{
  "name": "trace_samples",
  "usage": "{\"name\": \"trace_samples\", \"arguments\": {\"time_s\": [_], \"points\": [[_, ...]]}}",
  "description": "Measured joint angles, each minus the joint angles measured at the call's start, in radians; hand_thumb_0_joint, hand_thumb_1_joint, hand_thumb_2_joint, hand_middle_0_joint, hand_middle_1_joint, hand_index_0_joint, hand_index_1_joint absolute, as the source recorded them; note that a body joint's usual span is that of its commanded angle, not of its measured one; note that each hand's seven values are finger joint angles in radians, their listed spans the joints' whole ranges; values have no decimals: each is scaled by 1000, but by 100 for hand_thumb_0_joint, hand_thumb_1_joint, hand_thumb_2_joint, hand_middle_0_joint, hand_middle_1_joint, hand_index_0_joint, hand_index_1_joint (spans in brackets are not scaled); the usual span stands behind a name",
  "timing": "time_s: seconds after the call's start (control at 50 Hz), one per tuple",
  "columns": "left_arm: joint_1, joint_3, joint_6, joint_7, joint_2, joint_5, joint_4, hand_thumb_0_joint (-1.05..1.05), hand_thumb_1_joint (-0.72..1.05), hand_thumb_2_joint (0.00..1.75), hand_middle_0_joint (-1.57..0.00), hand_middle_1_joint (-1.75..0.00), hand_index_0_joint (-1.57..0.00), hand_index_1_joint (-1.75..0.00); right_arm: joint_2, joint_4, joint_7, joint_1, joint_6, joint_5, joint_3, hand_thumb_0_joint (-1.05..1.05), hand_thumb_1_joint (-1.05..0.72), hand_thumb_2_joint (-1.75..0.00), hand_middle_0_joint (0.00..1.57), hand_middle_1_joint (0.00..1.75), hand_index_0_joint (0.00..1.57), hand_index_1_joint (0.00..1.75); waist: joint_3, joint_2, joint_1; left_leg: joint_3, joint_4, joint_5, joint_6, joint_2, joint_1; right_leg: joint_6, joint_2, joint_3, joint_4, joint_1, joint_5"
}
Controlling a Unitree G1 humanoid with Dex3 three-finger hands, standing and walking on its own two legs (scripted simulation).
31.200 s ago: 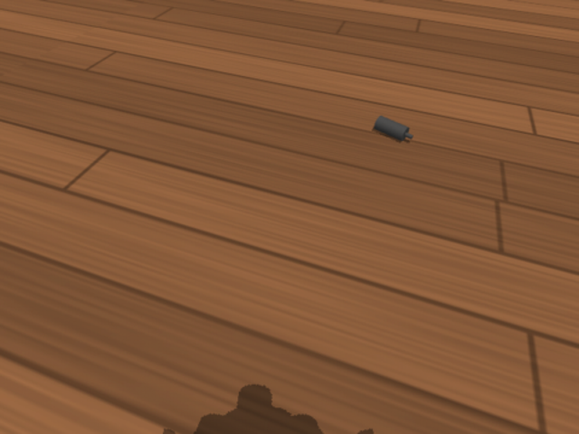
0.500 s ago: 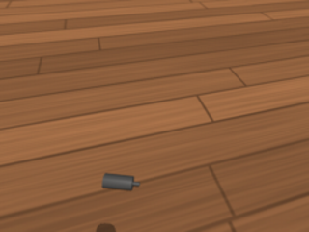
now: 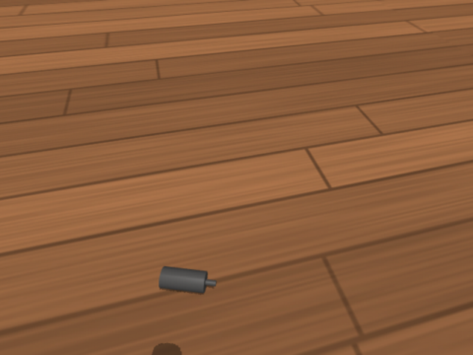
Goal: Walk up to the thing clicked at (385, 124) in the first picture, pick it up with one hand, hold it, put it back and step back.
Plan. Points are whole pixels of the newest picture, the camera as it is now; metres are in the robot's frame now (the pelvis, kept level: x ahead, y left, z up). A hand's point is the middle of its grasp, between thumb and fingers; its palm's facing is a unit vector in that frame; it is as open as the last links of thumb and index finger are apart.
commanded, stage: stand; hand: left
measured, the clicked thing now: (189, 280) +0.55 +0.19 -0.74
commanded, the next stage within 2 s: walk up in 0.28 s
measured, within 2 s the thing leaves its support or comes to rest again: neither
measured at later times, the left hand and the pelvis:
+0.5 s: hand out of the picture +0.09 +0.28 -0.17, palm faces -0.03 -0.92 -0.38, open 7.4 cm; pelvis -0.03 +0.02 -0.01, yaw +0 degrees
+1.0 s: hand out of the picture -0.01 +0.30 -0.19, palm faces -0.12 -0.91 -0.39, open 7.4 cm; pelvis -0.13 +0.04 -0.03, yaw -5 degrees
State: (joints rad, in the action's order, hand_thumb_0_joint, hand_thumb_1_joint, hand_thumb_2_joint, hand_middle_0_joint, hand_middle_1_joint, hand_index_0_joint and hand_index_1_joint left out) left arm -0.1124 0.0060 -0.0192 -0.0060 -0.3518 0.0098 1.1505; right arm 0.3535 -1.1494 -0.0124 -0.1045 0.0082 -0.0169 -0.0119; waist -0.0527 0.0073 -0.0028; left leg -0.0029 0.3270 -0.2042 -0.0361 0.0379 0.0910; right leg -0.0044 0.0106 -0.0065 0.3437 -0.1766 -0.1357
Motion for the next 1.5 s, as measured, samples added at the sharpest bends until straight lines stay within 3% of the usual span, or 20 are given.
{"name": "trace_samples", "arguments": {"time_s": [0.28,0.38,0.44,0.52,0.56,0.58,0.62,0.68,0.72,0.78,0.88,0.98,1.04,1.1,1.18,1.24,1.3,1.36,1.42,1.5], "points": [[18,-2,-1,-1,3,-1,-5,0,91,90,-21,-30,-20,-30,1,5,3,-2,2,2,8,0,-90,-90,20,30,21,30,3,-2,-4,3,-4,-10,-2,4,-10,2,-3,-3,-3,10,-11],[52,-36,15,9,-6,-16,-67,0,91,90,-21,-30,-20,-30,14,41,10,39,-20,12,-6,0,-90,-90,20,30,21,30,-64,-1,0,5,99,-40,3,4,65,4,-4,-3,69,-51,-26],[79,-48,30,13,-16,-15,-104,0,91,90,-21,-30,-20,-30,31,75,14,64,-34,16,-19,0,-90,-90,20,30,21,30,-110,0,0,9,213,-54,26,-4,143,4,1,-2,115,-98,-28],[98,-52,50,17,-26,8,-154,0,91,90,-21,-30,-20,-30,51,124,13,63,-53,10,-37,0,-90,-90,20,30,21,30,-140,-21,2,13,449,-268,61,-58,231,-6,30,22,175,-166,-28],[103,-51,60,20,-37,15,-175,0,91,90,-21,-30,-20,-30,53,144,9,42,-50,11,-43,0,-90,-90,20,30,21,30,-134,-35,-9,6,445,-255,74,-64,223,-19,44,26,213,-206,-34],[105,-50,66,21,-42,15,-187,0,90,90,-21,-30,-20,-30,57,152,8,26,-47,8,-45,0,-90,-90,20,30,21,30,-126,-33,-16,6,389,-174,79,-53,203,-25,45,23,242,-230,-42],[123,-53,76,27,-54,11,-207,0,91,90,-21,-30,-20,-30,52,154,13,4,-42,-6,-54,0,-90,-90,20,30,21,30,-134,-45,-23,11,360,-202,64,-57,192,-4,30,63,357,-287,-142],[120,-66,85,43,-67,10,-233,0,91,90,-21,-30,-20,-30,13,156,13,-17,-51,-26,-47,0,-90,-90,20,30,21,30,-161,-77,-15,-8,367,-189,70,-56,186,15,-65,155,596,-334,-362],[105,-66,90,46,-61,8,-234,0,91,90,-21,-30,-20,-30,-2,164,16,-36,-52,-30,-43,0,-90,-90,20,30,21,30,-153,-68,-26,1,339,-163,72,-40,187,13,-121,158,730,-346,-398],[74,-64,92,36,-48,5,-247,0,91,90,-21,-30,-20,-30,-8,186,28,-49,-49,-27,-42,0,-90,-90,21,30,21,30,-146,-56,-23,-7,295,-124,75,-28,193,4,-144,156,835,-334,-368],[26,-70,87,28,-40,14,-269,0,91,90,-21,-30,-20,-30,-4,240,42,-30,-35,-14,-47,0,-90,-90,21,30,21,30,-165,-45,-15,-31,293,-95,73,-18,224,-26,-98,141,689,-222,-353],[-4,-75,74,22,-41,18,-274,0,91,90,-21,-30,-20,-30,14,278,37,0,-41,-6,-44,0,-90,-90,21,30,21,30,-167,-34,0,-63,371,-105,57,-5,282,-8,-37,78,342,-78,-268],[-9,-73,65,19,-5,26,-264,0,91,90,-21,-30,-20,-30,39,272,37,24,-56,7,-49,0,-90,-90,21,30,21,30,-175,47,-17,-6,418,-95,49,29,303,13,-80,35,293,-47,-242],[-35,-66,63,11,-7,28,-287,0,91,90,-21,-30,-20,-30,26,268,42,22,-70,14,-42,0,-90,-90,21,30,21,30,-141,5,12,51,626,-317,45,-63,343,27,-43,69,314,-78,-225],[-39,-69,72,17,0,29,-318,1,90,90,-21,-30,-20,-30,35,283,42,1,-58,22,-33,0,-90,-90,21,30,21,30,-104,-14,21,103,784,-340,35,-125,347,25,-11,79,278,-111,-173],[-19,-71,79,20,-3,37,-357,1,90,90,-21,-30,-20,-30,48,293,49,-13,-45,20,-30,0,-90,-90,21,30,21,30,-102,-9,17,95,691,-323,20,-110,293,16,-9,62,278,-151,-146],[9,-73,84,20,-15,35,-400,0,90,90,-21,-30,-20,-30,51,296,53,-30,-32,8,-34,0,-90,-90,21,30,21,30,-119,-11,4,49,455,-263,16,-73,207,7,-5,26,319,-196,-140],[38,-82,98,19,-49,22,-413,0,90,90,-21,-30,-20,-30,14,281,51,-33,-24,-16,-37,0,-90,-90,20,30,21,30,-162,-94,19,-3,327,-157,52,-103,158,7,20,63,428,-247,-193],[23,-86,117,26,-47,23,-385,0,91,90,-21,-30,-20,-30,-3,287,34,-51,-27,-26,-24,0,-90,-90,21,30,21,30,-154,-83,6,17,338,-140,62,-65,184,11,-82,114,663,-298,-386],[-23,-94,122,11,-51,17,-360,0,91,90,-21,-30,-20,-30,-10,295,41,-68,-19,-30,-25,0,-90,-90,21,30,21,30,-121,-76,10,25,268,-71,51,-20,204,6,-144,175,901,-312,-364]]}}
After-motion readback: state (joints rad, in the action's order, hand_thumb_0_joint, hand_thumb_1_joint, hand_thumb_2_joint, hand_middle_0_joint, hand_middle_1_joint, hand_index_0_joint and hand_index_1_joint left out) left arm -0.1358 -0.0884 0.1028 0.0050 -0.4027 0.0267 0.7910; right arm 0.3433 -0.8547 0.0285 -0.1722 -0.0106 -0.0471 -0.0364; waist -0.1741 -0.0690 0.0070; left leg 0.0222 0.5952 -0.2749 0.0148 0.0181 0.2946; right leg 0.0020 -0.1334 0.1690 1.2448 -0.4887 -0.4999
